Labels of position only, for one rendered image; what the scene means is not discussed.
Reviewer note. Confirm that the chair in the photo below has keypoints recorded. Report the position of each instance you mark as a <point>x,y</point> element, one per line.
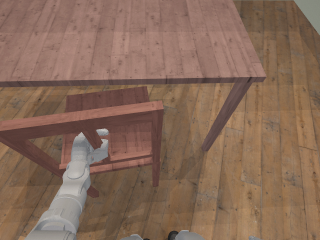
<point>134,127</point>

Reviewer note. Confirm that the table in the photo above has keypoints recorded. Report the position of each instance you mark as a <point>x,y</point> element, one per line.
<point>51,43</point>

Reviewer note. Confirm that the left robot hand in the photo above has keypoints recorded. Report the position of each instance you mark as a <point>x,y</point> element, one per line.
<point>82,149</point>

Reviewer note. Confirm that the robot left upper arm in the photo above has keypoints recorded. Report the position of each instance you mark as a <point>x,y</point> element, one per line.
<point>51,235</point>

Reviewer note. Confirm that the left robot forearm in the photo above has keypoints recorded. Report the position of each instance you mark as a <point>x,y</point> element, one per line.
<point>67,205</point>

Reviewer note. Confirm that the right robot shin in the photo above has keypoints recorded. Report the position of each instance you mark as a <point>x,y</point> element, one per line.
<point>182,231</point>

